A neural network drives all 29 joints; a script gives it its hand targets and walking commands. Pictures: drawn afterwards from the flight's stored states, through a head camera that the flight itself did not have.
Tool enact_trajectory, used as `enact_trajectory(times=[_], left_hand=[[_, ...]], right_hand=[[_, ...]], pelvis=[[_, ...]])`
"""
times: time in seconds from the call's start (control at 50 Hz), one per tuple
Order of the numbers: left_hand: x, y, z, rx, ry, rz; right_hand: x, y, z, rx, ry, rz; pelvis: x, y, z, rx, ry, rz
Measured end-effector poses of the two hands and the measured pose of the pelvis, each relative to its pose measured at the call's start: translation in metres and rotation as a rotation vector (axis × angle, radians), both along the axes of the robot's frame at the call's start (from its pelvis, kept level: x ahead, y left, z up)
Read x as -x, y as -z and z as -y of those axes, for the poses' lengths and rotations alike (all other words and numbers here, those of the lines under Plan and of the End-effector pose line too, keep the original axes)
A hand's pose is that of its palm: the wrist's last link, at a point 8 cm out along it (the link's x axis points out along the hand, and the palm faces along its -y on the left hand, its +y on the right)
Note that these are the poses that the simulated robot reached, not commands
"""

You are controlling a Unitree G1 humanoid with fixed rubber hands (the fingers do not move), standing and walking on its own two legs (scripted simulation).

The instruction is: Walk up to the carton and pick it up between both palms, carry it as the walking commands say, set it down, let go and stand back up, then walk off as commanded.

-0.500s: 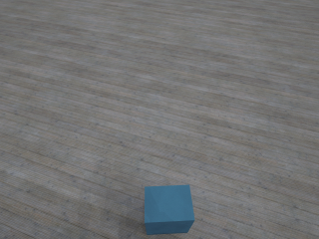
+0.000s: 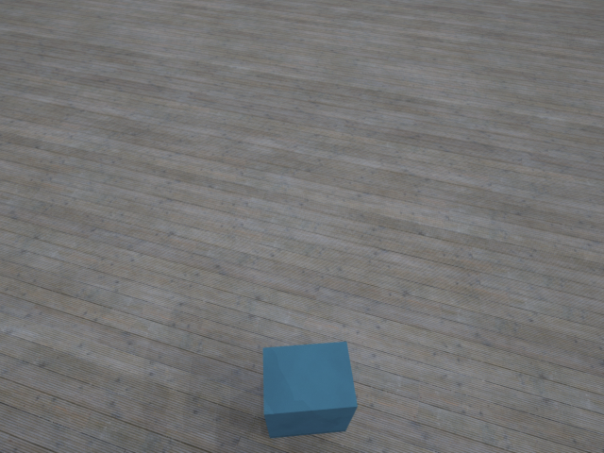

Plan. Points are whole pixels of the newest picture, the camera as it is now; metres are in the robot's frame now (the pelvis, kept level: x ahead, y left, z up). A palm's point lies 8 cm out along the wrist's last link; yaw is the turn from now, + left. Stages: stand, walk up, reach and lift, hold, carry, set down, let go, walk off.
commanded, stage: walk off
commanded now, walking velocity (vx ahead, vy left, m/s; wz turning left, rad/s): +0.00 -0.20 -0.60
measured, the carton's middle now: (306, 392) +0.36 +0.00 -0.63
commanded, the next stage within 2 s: none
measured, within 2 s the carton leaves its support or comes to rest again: neither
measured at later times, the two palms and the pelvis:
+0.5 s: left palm out of the picture +0.06 +0.10 -0.11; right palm out of the picture -0.03 -0.44 -0.12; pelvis -0.05 -0.15 +0.00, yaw -12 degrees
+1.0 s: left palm (367, 431) +0.16 -0.07 -0.11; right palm out of the picture -0.19 -0.52 -0.10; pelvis -0.07 -0.25 +0.01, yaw -30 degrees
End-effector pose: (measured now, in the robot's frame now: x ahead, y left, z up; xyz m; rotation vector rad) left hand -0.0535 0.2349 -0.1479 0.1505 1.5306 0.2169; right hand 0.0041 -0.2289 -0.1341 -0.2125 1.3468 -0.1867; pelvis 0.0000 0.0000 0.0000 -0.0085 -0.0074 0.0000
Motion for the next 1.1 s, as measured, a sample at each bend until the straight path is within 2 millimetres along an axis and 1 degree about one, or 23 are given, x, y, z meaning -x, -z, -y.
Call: enact_trajectory(times=[0.04,0.08,0.12,0.16,0.2,0.24,0.28,0.3,0.34,0.38,0.48,0.54,0.6,0.68,0.72,0.76,0.84,0.88,0.92,0.96,1.02,1.08,1.1], left_hand=[[-0.002,-0.001,-0.001,-0.010,0.019,-0.010],[-0.012,-0.005,-0.002,-0.024,0.050,0.003],[-0.031,-0.010,0.001,-0.036,0.083,0.050],[-0.056,-0.015,0.008,-0.048,0.116,0.121],[-0.082,-0.021,0.019,-0.056,0.148,0.192],[-0.104,-0.026,0.034,-0.062,0.185,0.253],[-0.119,-0.027,0.051,-0.073,0.230,0.301],[-0.123,-0.027,0.059,-0.078,0.250,0.317],[-0.123,-0.029,0.076,-0.070,0.266,0.333],[-0.117,-0.032,0.094,-0.054,0.278,0.323],[-0.111,-0.035,0.132,-0.028,0.313,0.312],[-0.107,-0.031,0.148,-0.014,0.329,0.301],[-0.099,-0.023,0.160,0.005,0.340,0.269],[-0.092,-0.013,0.173,0.038,0.364,0.222],[-0.096,-0.005,0.179,0.056,0.385,0.216],[-0.107,-0.005,0.190,0.065,0.433,0.222],[-0.150,-0.021,0.212,0.069,0.544,0.293],[-0.171,-0.028,0.225,0.071,0.580,0.330],[-0.188,-0.034,0.244,0.078,0.615,0.359],[-0.204,-0.038,0.270,0.095,0.658,0.389],[-0.225,-0.043,0.323,0.118,0.737,0.442],[-0.239,-0.045,0.378,0.114,0.812,0.510],[-0.240,-0.044,0.393,0.108,0.830,0.527]], right_hand=[[0.001,-0.002,0.011,0.024,0.025,0.026],[0.006,-0.007,0.025,0.052,0.056,0.046],[0.016,-0.011,0.045,0.082,0.088,0.052],[0.026,-0.014,0.068,0.111,0.107,0.052],[0.034,-0.015,0.093,0.137,0.122,0.058],[0.040,-0.013,0.119,0.156,0.145,0.070],[0.048,-0.004,0.148,0.172,0.164,0.080],[0.052,-0.001,0.161,0.178,0.168,0.079],[0.056,-0.001,0.180,0.183,0.180,0.071],[0.051,-0.007,0.192,0.171,0.188,0.087],[0.038,-0.016,0.210,0.129,0.180,0.138],[0.035,-0.018,0.215,0.119,0.191,0.149],[0.034,-0.020,0.219,0.118,0.210,0.161],[0.041,-0.026,0.228,0.136,0.253,0.174],[0.054,-0.029,0.235,0.166,0.282,0.176],[0.078,-0.034,0.245,0.200,0.321,0.148],[0.129,-0.044,0.259,0.230,0.393,0.086],[0.149,-0.045,0.266,0.229,0.421,0.067],[0.166,-0.044,0.273,0.222,0.449,0.056],[0.182,-0.040,0.282,0.211,0.480,0.051],[0.208,-0.029,0.300,0.191,0.533,0.047],[0.238,-0.010,0.326,0.172,0.583,0.033],[0.247,-0.003,0.335,0.165,0.588,0.024]], pelvis=[[0.004,0.000,0.006,0.000,0.016,-0.006],[0.009,-0.002,0.014,0.005,0.030,-0.013],[0.015,-0.005,0.025,0.009,0.048,-0.020],[0.019,-0.006,0.037,0.010,0.066,-0.025],[0.024,-0.005,0.051,0.009,0.088,-0.028],[0.028,-0.002,0.066,0.006,0.111,-0.028],[0.033,0.006,0.084,0.004,0.131,-0.026],[0.036,0.010,0.093,0.005,0.137,-0.023],[0.039,0.009,0.107,0.002,0.144,-0.021],[0.041,0.004,0.119,-0.005,0.157,-0.022],[0.046,-0.003,0.143,-0.015,0.198,-0.032],[0.049,-0.004,0.155,-0.015,0.226,-0.034],[0.051,-0.003,0.166,-0.014,0.260,-0.035],[0.052,-0.002,0.177,-0.009,0.307,-0.037],[0.052,0.002,0.182,-0.003,0.332,-0.037],[0.054,0.000,0.187,-0.011,0.367,-0.030],[0.058,-0.009,0.201,0.000,0.421,-0.022],[0.060,-0.010,0.210,0.014,0.444,-0.020],[0.064,-0.010,0.221,0.027,0.469,-0.019],[0.068,-0.008,0.233,0.033,0.495,-0.019],[0.076,-0.003,0.257,0.028,0.533,-0.019],[0.086,0.010,0.290,0.009,0.568,-0.021],[0.090,0.015,0.298,0.011,0.581,-0.022]])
